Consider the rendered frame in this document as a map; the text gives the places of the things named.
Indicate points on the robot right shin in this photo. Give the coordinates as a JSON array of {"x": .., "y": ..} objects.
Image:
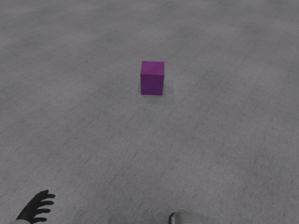
[{"x": 181, "y": 210}]

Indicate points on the robot left hand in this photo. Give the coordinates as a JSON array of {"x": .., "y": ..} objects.
[{"x": 30, "y": 210}]

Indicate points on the right robot thigh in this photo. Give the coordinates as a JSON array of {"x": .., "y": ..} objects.
[{"x": 185, "y": 217}]

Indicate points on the carton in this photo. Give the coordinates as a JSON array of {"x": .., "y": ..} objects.
[{"x": 152, "y": 78}]

